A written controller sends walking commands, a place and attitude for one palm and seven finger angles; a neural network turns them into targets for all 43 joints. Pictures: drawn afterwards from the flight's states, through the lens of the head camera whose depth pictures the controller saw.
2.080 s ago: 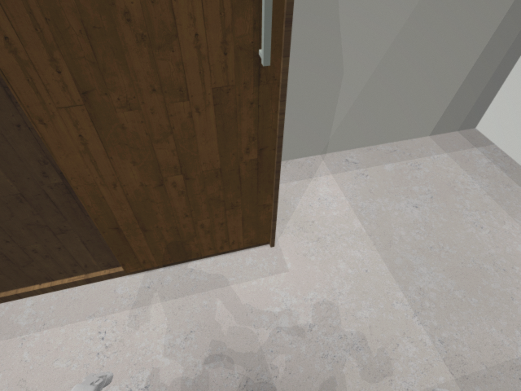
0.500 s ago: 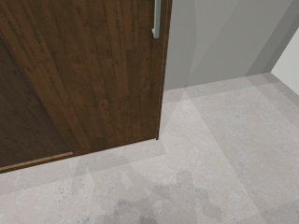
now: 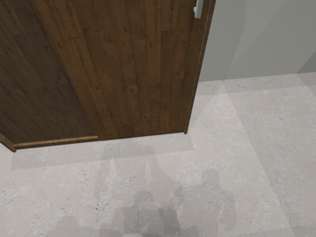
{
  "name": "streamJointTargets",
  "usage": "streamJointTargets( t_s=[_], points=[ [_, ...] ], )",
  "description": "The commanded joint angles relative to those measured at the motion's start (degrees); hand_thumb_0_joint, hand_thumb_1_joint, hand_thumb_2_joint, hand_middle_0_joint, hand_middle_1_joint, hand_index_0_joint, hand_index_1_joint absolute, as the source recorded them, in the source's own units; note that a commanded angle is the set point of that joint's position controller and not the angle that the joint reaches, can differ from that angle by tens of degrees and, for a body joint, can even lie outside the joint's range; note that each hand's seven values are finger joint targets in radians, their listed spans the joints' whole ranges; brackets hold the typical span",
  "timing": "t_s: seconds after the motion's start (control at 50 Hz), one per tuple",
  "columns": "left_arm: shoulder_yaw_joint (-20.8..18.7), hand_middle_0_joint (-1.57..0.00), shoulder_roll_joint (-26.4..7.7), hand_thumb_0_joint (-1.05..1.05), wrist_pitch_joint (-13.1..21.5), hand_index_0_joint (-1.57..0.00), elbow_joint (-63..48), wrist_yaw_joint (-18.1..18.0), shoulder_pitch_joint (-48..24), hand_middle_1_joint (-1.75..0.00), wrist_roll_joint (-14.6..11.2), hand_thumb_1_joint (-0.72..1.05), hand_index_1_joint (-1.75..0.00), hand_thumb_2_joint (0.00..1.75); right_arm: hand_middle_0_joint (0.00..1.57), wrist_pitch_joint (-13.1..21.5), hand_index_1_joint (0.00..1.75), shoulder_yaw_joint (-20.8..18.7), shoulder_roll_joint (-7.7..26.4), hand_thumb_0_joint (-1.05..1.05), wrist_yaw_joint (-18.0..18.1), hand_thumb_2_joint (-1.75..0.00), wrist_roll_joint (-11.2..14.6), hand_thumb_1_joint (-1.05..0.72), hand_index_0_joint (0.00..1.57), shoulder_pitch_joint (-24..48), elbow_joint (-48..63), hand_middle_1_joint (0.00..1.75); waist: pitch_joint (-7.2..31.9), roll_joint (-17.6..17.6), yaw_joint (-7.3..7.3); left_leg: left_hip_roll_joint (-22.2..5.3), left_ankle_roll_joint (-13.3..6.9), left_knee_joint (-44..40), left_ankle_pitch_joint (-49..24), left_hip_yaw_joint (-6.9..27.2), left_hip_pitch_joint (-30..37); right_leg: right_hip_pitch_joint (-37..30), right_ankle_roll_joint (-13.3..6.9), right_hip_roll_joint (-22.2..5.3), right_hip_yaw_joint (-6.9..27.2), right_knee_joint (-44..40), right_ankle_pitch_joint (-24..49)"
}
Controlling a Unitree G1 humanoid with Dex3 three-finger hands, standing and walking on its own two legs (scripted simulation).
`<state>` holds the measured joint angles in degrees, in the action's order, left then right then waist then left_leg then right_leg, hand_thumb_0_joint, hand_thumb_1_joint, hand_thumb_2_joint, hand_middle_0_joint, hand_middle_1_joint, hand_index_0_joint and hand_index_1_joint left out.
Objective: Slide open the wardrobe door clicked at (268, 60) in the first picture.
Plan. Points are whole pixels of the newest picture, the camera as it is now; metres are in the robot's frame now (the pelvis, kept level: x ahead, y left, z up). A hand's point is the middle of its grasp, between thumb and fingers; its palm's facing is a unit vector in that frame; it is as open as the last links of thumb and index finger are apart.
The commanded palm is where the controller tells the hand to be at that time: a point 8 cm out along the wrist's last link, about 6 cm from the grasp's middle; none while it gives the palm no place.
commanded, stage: turn to face it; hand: right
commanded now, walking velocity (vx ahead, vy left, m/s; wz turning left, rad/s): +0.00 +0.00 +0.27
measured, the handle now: out of the picture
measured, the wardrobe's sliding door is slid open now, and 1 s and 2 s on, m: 0.00 0.00 0.00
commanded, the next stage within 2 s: take the last steps up to it in 0.14 s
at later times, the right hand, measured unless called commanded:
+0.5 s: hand out of the picture +0.07 -0.18 -0.16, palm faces -0.09 +0.97 -0.21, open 7.4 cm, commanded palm none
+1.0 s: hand (251, 217) +0.21 -0.26 -0.17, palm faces -0.10 +0.98 -0.17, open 7.4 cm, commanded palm none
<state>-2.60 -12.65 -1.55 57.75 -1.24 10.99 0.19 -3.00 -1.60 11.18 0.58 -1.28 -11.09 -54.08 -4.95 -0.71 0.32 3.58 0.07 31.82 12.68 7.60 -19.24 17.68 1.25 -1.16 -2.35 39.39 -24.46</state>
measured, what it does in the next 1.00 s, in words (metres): walks ahead: left foot, then right foot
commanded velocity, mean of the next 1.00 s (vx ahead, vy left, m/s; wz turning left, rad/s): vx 0.23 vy -0.04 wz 0.05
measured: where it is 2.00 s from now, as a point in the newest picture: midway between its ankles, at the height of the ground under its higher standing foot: (171, 215)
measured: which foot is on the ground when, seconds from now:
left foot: down 0.00-0.06, up 0.08-0.36, down 0.38-0.80, up 0.82-1.00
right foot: down 0.00-0.40, up 0.42-0.76, down 0.78-1.00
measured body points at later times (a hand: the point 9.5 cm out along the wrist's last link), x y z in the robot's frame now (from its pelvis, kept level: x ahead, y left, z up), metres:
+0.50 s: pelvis +0.01 +0.00 +0.00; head +0.00 +0.01 +0.45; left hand -0.04 +0.23 -0.16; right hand +0.07 -0.23 -0.14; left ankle -0.06 +0.10 -0.73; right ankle +0.01 -0.11 -0.69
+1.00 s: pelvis +0.17 -0.08 +0.01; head +0.18 -0.10 +0.46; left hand +0.14 +0.15 -0.13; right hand +0.22 -0.31 -0.16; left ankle +0.13 +0.05 -0.64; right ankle +0.19 -0.15 -0.73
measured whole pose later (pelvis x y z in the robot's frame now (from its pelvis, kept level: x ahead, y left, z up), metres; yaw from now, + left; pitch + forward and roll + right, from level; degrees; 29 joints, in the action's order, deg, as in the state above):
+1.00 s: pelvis +0.17 -0.08 +0.01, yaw +9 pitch -1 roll +0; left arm -2.1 -7.2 4.5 60.7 -1.2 17.7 1.1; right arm 0.4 -4.3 11.7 -0.1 -1.8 -16.5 -61.0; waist -1.5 -3.3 0.0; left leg -5.7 -0.1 67.9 15.6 -3.7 -29.5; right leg 11.8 -4.1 -0.2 -10.5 25.9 -13.6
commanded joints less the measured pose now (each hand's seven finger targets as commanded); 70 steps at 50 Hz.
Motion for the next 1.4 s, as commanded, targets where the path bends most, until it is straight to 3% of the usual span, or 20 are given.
streamJointTargets(
  t_s=[0.0,0.04,0.06,0.14,0.24,0.32,0.34,0.38,0.4,0.52,0.68,0.74,0.78,0.86,0.94,1.24,1.3,1.32,1.34,1.38],
  points=[
    [-1.44,-0.20,-5.46,0.00,2.41,-0.20,-2.23,-1.18,7.43,-0.30,-0.21,0.90,-0.30,0.90,0.20,1.24,0.30,-3.55,10.72,0.00,0.94,-0.90,0.25,-0.90,0.20,1.14,4.72,0.30,11.20,-3.47,2.37,-9.04,-4.97,-3.54,-11.71,10.99,-1.44,-13.49,-0.92,-2.65,2.94,-14.46,9.32],
    [-2.60,-0.20,-11.24,0.00,2.59,-0.20,-3.76,-1.36,6.41,-0.30,0.88,0.90,-0.30,0.90,0.20,0.93,0.30,-2.90,6.06,0.00,0.14,-0.90,0.61,-0.90,0.20,1.98,6.28,0.30,6.32,16.69,2.18,0.92,0.65,14.77,12.94,-2.92,-12.73,-11.88,-8.73,-20.54,21.46,-26.09,12.64],
    [-2.22,-0.20,-10.24,0.00,2.37,-0.20,-4.62,-1.20,3.18,-0.30,1.02,0.90,-0.30,0.90,0.20,0.44,0.30,-3.41,7.58,0.00,0.23,-0.90,0.10,-0.90,0.20,1.26,5.48,0.30,5.09,13.19,1.08,-1.44,1.23,24.04,15.33,-2.18,-9.24,-4.94,-11.21,-22.46,20.20,-27.34,9.91],
    [-1.54,-0.20,-7.80,0.00,2.56,-0.20,-5.63,-1.39,-1.18,-0.30,1.43,0.90,-0.30,0.90,0.20,-0.33,0.30,-3.71,5.89,0.00,-0.77,-0.90,-0.45,-0.90,0.20,-2.60,2.89,0.30,1.23,7.31,-1.91,-3.68,2.07,29.36,11.20,-4.90,-8.90,-1.60,-10.07,-15.36,8.58,-24.84,13.08],
    [-1.99,-0.20,-7.80,0.00,2.47,-0.20,-1.81,-1.38,7.74,-0.30,1.67,0.90,-0.30,0.90,0.20,0.59,0.30,-2.09,2.86,0.00,-0.86,-0.90,-0.07,-0.90,0.20,0.33,3.29,0.30,5.50,10.58,2.15,-4.34,2.05,11.88,13.89,-10.34,-5.19,-13.98,-10.43,-15.43,5.12,-19.14,30.46],
    [-2.04,-0.20,-8.07,0.00,2.23,-0.20,-0.20,-0.46,8.69,-0.30,1.42,0.90,-0.30,0.90,0.20,2.19,0.30,-1.81,2.60,0.00,-1.00,-0.90,-0.28,-0.90,0.20,-4.97,0.66,0.30,7.10,8.16,-0.09,-3.06,0.27,-5.99,6.09,-13.20,9.47,-7.32,-7.59,-13.83,4.28,-16.02,10.53],
    [-1.73,-0.20,-6.17,0.00,2.26,-0.20,-0.12,-0.05,8.42,-0.30,1.07,0.90,-0.30,0.90,0.20,2.83,0.30,-2.06,3.85,0.00,-0.78,-0.90,-0.47,-0.90,0.20,-7.42,-0.62,0.30,6.88,3.48,-1.35,-5.10,-0.63,-11.15,4.06,-10.56,16.41,-1.06,-5.07,-10.88,1.58,-11.84,3.63],
    [-0.46,-0.20,-1.89,0.00,2.69,-0.20,-3.96,0.82,2.03,-0.30,0.95,0.90,-0.30,0.90,0.20,3.82,0.30,-3.50,11.97,0.00,0.27,-0.90,-0.46,-0.90,0.20,-15.57,-3.22,0.30,2.44,-15.76,-5.94,-25.02,-9.99,-21.78,14.77,17.65,23.57,20.72,-0.21,-1.66,-5.97,8.78,-11.51],
    [-1.13,-0.20,-4.27,0.00,2.32,-0.20,-5.10,1.27,-1.50,-0.30,1.68,0.90,-0.30,0.90,0.20,3.84,0.30,-3.42,11.81,0.00,0.65,-0.90,-0.15,-0.90,0.20,-17.07,-3.61,0.30,-1.12,-8.26,-6.45,-27.60,-12.38,-23.94,20.71,17.85,19.11,22.89,-0.75,-3.30,-1.21,14.80,-8.36],
    [-1.36,-0.20,-1.17,0.00,2.45,-0.20,-1.94,2.74,3.24,-0.30,1.50,0.90,-0.30,0.90,0.20,6.72,0.30,-2.73,6.55,0.00,0.81,-0.90,-0.39,-0.90,0.20,-11.09,-3.49,0.30,-3.41,-6.08,-0.66,-20.17,-8.84,-22.45,2.38,0.72,12.93,19.38,0.45,-5.37,-0.91,16.85,8.09],
    [-1.19,-0.20,0.31,0.00,3.38,-0.20,-4.28,3.67,0.24,-0.30,0.69,0.90,-0.30,0.90,0.20,6.90,0.30,-3.22,7.66,0.00,0.83,-0.90,-0.87,-0.90,0.20,-13.86,-6.83,0.30,-3.31,-8.54,-1.24,-20.36,-6.53,-19.20,-0.46,-4.79,9.27,8.14,-0.84,-4.19,-3.64,1.06,9.70],
    [-2.12,-0.20,-3.32,0.00,4.45,-0.20,0.43,2.47,14.94,-0.30,1.20,0.90,-0.30,0.90,0.20,6.36,0.30,-3.20,6.28,0.00,0.56,-0.90,-0.58,-0.90,0.20,-13.19,-7.05,0.30,3.91,0.57,4.93,-14.69,-3.83,0.98,-6.79,-10.76,3.68,-14.18,-1.86,-1.30,-4.66,-8.78,10.39],
    [-4.12,-0.20,-13.33,0.00,4.82,-0.20,3.46,0.76,26.89,-0.30,1.50,0.90,-0.30,0.90,0.20,5.87,0.30,-2.28,1.08,0.00,-0.18,-0.90,0.40,-0.90,0.20,-14.61,-4.45,0.30,13.04,25.06,7.12,-2.31,-0.42,35.23,22.72,-13.51,-14.09,-26.87,-8.90,-22.34,28.22,-24.23,5.33],
    [-1.20,-0.20,-3.90,0.00,5.50,-0.20,0.70,-0.16,12.02,-0.30,1.25,0.90,-0.30,0.90,0.20,5.66,0.30,-2.79,1.29,0.00,-1.05,-0.90,-0.52,-0.90,0.20,-7.51,-4.94,0.30,1.20,5.49,2.21,-11.15,-1.43,42.89,6.06,-7.49,-15.86,-7.05,-8.41,-17.88,16.35,-28.02,4.17],
    [-0.51,-0.20,-0.97,0.00,6.82,-0.20,1.84,-0.56,10.46,-0.30,0.75,0.90,-0.30,0.90,0.20,3.72,0.30,-2.43,-0.98,0.00,-1.17,-0.90,-0.80,-0.90,0.20,-11.93,-6.11,0.30,1.10,5.65,-1.58,-11.05,0.39,36.60,0.51,-8.72,-12.97,-4.51,-8.50,-14.36,5.96,-29.99,14.73],
    [-0.48,-0.20,-0.58,0.00,5.85,-0.20,7.51,-0.84,19.63,-0.30,1.62,0.90,-0.30,0.90,0.20,4.25,0.30,-2.07,-1.73,0.00,-0.89,-0.90,-0.28,-0.90,0.20,5.70,0.87,0.30,-3.12,5.16,2.48,-7.89,-0.83,6.36,0.84,-14.06,-11.10,-16.08,-10.50,-14.89,0.29,-23.44,39.01],
    [-0.47,-0.20,-0.91,0.00,5.51,-0.20,7.76,-0.80,18.79,-0.30,1.01,0.90,-0.30,0.90,0.20,5.42,0.30,-2.58,0.42,0.00,-0.53,-0.90,-0.50,-0.90,0.20,-4.88,-2.37,0.30,3.56,2.51,-2.11,-4.26,-2.37,-2.44,-4.29,-16.26,7.03,-13.01,-7.39,-12.15,-2.57,-9.27,46.66],
    [-0.39,-0.20,-0.27,0.00,5.71,-0.20,7.27,-0.54,17.88,-0.30,0.53,0.90,-0.30,0.90,0.20,6.19,0.30,-3.36,2.72,0.00,-0.14,-0.90,-0.64,-0.90,0.20,-11.79,-4.64,0.30,8.42,0.42,-5.13,-8.79,-4.40,-2.93,-11.47,-10.81,18.87,-6.07,-5.04,-9.39,-4.35,0.69,40.74],
    [-0.07,-0.20,2.71,0.00,5.97,-0.20,5.91,-0.36,19.66,-0.30,-0.11,0.90,-0.30,0.90,0.20,6.96,0.30,-4.52,7.75,0.00,0.63,-0.90,-0.66,-0.90,0.20,-17.61,-6.16,0.30,15.25,-10.68,-5.80,-23.91,-10.26,-4.46,-31.89,7.25,31.71,6.58,-1.76,-1.84,-7.98,15.86,15.21],
    [0.17,-0.20,2.79,0.00,4.45,-0.20,5.66,-1.25,17.25,-0.30,-0.44,0.90,-0.30,0.90,0.20,6.82,0.30,-3.59,7.40,0.00,1.40,-0.90,0.48,-0.90,0.20,-12.53,-5.75,0.30,15.07,-5.52,-3.33,-28.58,-16.53,-8.11,-51.23,7.59,23.55,5.17,-0.59,-2.38,2.10,25.53,-9.07]
  ],
)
